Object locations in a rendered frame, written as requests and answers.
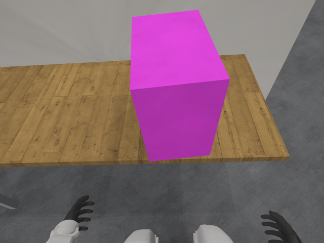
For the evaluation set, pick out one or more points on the left robot hand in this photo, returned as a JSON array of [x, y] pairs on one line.
[[75, 211]]

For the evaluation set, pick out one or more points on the right robot hand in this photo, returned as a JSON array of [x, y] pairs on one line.
[[286, 233]]

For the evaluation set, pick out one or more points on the table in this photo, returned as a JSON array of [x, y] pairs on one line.
[[79, 114]]

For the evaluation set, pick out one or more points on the robot right thigh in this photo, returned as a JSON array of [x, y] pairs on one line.
[[210, 234]]

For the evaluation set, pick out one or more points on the carton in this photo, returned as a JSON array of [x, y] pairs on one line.
[[178, 84]]

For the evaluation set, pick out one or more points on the robot thigh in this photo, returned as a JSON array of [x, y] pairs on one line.
[[210, 234], [142, 236]]

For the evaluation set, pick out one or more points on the left robot forearm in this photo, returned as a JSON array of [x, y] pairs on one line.
[[66, 231]]

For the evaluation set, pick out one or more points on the robot left thigh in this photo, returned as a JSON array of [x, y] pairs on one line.
[[142, 236]]

